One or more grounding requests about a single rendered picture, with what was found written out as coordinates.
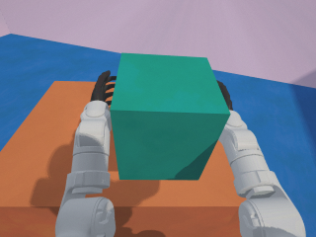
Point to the robot left hand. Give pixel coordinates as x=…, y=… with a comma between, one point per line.
x=99, y=92

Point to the left robot upper arm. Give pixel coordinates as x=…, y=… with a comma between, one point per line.
x=86, y=217

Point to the right robot upper arm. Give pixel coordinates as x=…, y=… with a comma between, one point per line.
x=269, y=217

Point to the pedestal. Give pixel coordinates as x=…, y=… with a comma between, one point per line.
x=35, y=162

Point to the carton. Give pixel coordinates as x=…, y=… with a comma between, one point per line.
x=167, y=114

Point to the left robot forearm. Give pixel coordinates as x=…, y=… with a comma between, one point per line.
x=90, y=163

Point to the robot right hand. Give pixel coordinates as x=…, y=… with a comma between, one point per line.
x=225, y=94

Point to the right robot forearm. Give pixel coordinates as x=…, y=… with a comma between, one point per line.
x=253, y=178

